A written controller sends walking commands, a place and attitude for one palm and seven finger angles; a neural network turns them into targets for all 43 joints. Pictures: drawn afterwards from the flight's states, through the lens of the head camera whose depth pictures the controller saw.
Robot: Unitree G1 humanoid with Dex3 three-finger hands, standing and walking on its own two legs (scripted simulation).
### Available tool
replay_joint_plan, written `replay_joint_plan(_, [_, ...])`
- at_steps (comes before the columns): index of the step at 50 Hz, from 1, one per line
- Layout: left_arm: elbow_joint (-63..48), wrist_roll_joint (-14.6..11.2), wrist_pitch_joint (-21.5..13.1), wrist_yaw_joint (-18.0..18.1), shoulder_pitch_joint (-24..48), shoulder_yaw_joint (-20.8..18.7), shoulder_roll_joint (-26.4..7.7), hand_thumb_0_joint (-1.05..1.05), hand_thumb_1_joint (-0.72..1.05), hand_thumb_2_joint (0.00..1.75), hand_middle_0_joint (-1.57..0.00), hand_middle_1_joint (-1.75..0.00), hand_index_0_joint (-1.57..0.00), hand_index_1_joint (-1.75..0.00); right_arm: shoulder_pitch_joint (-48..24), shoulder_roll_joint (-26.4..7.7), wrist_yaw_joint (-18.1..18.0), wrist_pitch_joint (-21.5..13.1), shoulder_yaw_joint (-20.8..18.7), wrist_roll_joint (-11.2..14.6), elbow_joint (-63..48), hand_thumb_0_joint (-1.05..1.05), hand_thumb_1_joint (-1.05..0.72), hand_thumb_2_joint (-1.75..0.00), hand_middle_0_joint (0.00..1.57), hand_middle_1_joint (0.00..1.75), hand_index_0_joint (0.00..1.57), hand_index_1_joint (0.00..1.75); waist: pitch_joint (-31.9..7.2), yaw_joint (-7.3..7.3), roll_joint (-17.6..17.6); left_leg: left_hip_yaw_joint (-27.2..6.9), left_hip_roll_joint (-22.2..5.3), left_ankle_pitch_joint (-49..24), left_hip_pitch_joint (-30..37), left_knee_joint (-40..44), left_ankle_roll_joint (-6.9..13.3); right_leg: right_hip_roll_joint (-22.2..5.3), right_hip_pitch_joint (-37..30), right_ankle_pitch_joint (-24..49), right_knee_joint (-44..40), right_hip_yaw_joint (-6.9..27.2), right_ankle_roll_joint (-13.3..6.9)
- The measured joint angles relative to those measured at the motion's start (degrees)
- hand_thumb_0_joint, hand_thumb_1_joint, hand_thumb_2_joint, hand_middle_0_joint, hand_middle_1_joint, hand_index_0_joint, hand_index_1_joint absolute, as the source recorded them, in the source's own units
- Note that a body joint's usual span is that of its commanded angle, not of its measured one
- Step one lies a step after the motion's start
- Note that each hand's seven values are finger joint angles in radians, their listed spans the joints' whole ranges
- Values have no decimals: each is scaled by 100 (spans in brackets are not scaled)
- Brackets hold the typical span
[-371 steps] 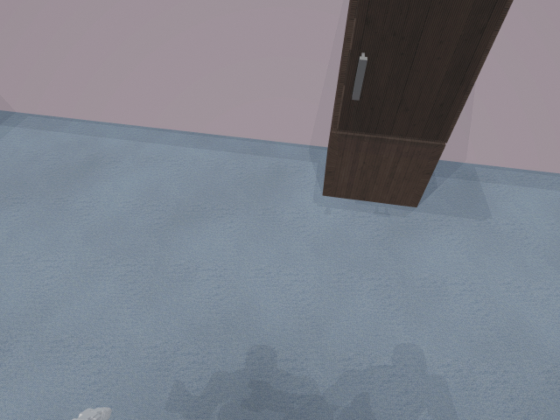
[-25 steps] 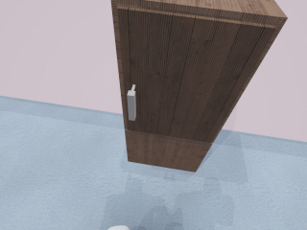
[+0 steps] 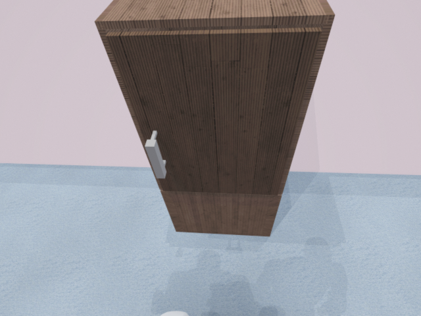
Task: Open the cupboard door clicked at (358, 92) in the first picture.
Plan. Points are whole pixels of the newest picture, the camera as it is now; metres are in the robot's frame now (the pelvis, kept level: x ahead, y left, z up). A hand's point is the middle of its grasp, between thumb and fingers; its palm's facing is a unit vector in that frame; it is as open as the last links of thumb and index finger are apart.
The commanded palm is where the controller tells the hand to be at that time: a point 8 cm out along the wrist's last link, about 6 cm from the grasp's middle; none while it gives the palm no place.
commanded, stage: come to a stop and stand still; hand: left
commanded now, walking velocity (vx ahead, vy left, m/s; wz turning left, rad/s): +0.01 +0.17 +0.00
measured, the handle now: (158, 154) +0.56 +0.20 -0.10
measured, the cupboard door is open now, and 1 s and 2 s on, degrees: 0 0 0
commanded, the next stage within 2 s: look again from close up in 0.78 s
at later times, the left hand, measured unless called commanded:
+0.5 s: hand out of the picture -0.04 +0.24 -0.18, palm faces +0.07 -0.97 -0.22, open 7.4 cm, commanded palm none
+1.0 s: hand out of the picture -0.04 +0.23 -0.17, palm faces +0.02 -0.98 -0.20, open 7.4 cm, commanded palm none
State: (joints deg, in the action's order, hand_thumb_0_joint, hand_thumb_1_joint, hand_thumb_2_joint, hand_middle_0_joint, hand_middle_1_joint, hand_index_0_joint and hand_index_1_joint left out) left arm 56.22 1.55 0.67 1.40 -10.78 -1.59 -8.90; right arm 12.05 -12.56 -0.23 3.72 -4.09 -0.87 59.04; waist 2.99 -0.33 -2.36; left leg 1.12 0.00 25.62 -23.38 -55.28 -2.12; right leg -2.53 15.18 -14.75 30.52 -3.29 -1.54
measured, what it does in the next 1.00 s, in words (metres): steps on the spot: left foot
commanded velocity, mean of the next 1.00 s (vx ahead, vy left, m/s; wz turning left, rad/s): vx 0.00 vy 0.01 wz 0.00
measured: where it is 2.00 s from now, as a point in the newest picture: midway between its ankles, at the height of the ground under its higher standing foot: outside the picture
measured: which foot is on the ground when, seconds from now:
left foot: up 0.00-0.26, down 0.28-1.00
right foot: down 0.00-1.00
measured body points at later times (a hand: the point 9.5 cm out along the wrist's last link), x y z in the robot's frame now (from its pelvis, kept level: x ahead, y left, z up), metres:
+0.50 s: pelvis -0.04 +0.05 +0.00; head -0.03 +0.05 +0.45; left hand -0.05 +0.29 -0.16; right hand +0.01 -0.18 -0.15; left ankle -0.05 +0.16 -0.74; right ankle -0.03 -0.07 -0.74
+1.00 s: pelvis -0.05 +0.05 +0.00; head -0.04 +0.06 +0.45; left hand -0.04 +0.29 -0.16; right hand -0.07 -0.17 -0.16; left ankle -0.05 +0.16 -0.74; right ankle -0.03 -0.07 -0.74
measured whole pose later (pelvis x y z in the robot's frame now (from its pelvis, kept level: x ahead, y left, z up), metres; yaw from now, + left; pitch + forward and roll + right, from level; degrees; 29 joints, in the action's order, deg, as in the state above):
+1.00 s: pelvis -0.05 +0.05 +0.00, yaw +1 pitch -1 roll +0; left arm 60.6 1.2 -0.5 1.5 -16.9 -0.3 -10.1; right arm 19.9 -8.7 -0.9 -1.1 -0.7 -1.0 60.8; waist 1.8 -1.1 0.4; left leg 1.7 0.1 15.0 -12.6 -28.7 0.8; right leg -2.0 13.5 -13.7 28.4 -2.6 0.5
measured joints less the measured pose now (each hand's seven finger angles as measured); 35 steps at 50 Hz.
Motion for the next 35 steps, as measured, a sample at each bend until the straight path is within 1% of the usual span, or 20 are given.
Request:
replay_joint_plan(3, [-5,-2,-19,12,-17,-6,48,0,90,90,-20,-30,-20,-30,102,-30,22,22,7,-8,19,0,-91,-90,20,30,20,30,3,53,53,-30,24,-90,50,-178,-88,-63,-27,134,-182,-18,7])
replay_joint_plan(6, [4,14,-35,29,-63,-41,20,0,91,90,-20,-30,-20,-30,131,-30,30,35,24,-2,27,1,-91,-90,20,30,20,30,21,137,142,-27,-8,-24,245,195,-124,-134,-13,242,-291,-15,33])
replay_joint_plan(10, [87,41,5,14,-176,-89,-92,0,91,90,-20,-30,-20,-30,71,3,30,-22,65,28,-17,1,-91,-90,20,30,20,30,18,239,265,10,-59,-35,623,1184,-68,-199,72,357,-330,12,110])
replay_joint_plan(12, [171,29,50,13,-248,-115,-166,0,91,90,-20,-30,-20,-30,36,36,19,-102,96,41,-58,1,-91,-90,20,30,20,30,-2,258,323,60,-67,-383,923,1941,-22,-210,148,371,-253,35,178])
replay_joint_plan(13, [215,11,81,14,-293,-126,-196,0,91,90,-20,-30,-20,-30,42,43,13,-158,118,46,-84,1,-91,-90,20,30,20,30,-32,252,319,82,-91,-622,1105,2377,8,-191,205,350,-164,31,219])
replay_joint_plan(14, [251,-12,119,14,-339,-132,-211,0,90,90,-20,-30,-20,-30,71,33,8,-221,135,40,-118,1,-91,-90,20,30,20,30,-86,232,256,32,-153,-785,1243,2745,76,-137,290,305,-36,-9,259])
replay_joint_plan(15, [310,-30,167,13,-342,-149,-266,1,90,90,-20,-30,-20,-30,58,97,-11,-254,145,30,-96,0,-91,-90,20,30,20,30,-81,219,339,37,-113,-852,1228,2732,127,-166,344,207,104,28,279])
replay_joint_plan(18, [458,-21,268,11,-404,-161,-380,1,91,90,-20,-30,-20,-30,107,305,-41,-267,245,-3,-41,0,-91,-90,20,30,20,30,-154,238,529,92,-28,-937,1274,2761,207,-133,402,-499,532,159,265])
replay_joint_plan(20, [534,-14,261,-7,-442,-131,-387,1,91,90,-20,-30,-20,-30,126,398,-83,-271,295,-8,16,0,-91,-90,20,30,20,30,-202,245,552,110,4,-1037,1340,2922,240,-84,377,-646,791,185,238])
replay_joint_plan(21, [563,-18,238,-16,-462,-109,-372,1,91,90,-20,-30,-20,-30,125,408,-117,-275,294,-8,50,0,-92,-90,20,30,20,30,-218,247,551,122,27,-1079,1359,2985,255,-71,315,-667,789,188,234])
replay_joint_plan(23, [612,-30,170,-24,-507,-58,-320,1,91,90,-20,-30,-20,-30,119,401,-128,-298,308,2,113,1,-93,-90,20,30,20,30,-235,258,547,159,83,-1114,1362,3023,273,-62,65,-470,415,179,245])
replay_joint_plan(24, [635,-36,124,-23,-535,-26,-301,1,91,90,-20,-30,-20,-30,120,403,-127,-318,318,17,139,1,-93,-90,20,30,20,30,-243,263,572,192,132,-1100,1336,2987,273,-73,-106,-186,70,210,243])
replay_joint_plan(25, [699,-39,81,-9,-526,1,-234,1,91,90,-20,-30,-20,-30,93,379,-127,-334,315,37,183,1,-93,-90,20,30,20,30,-219,271,499,200,109,-1072,1319,2926,268,-40,-181,-21,-91,218,230])
replay_joint_plan(27, [799,-51,18,-7,-534,77,-85,1,91,90,-20,-30,-19,-30,64,311,-139,-351,290,67,247,1,-93,-90,20,30,20,30,-182,214,310,164,39,-1080,1363,2944,256,32,-294,71,-253,177,211])
replay_joint_plan(28, [831,-58,-10,-9,-553,104,-32,1,91,90,-20,-30,-20,-30,64,294,-135,-355,289,69,271,1,-93,-90,20,30,20,30,-187,188,268,162,26,-1110,1387,2989,250,46,-325,92,-314,173,208])
replay_joint_plan(31, [905,-69,-32,-9,-567,154,68,1,91,90,-20,-30,-20,-30,104,289,-126,-379,307,73,348,0,-93,-90,20,30,20,30,-201,138,248,182,8,-1188,1449,3113,258,70,-390,165,-461,189,210])
replay_joint_plan(35, [948,-64,-8,11,-508,172,122,1,91,90,-20,-30,-20,-30,235,346,-118,-397,352,65,468,0,-93,-90,20,30,20,30,-200,107,295,192,-10,-1257,1473,3205,264,93,-431,265,-600,196,210])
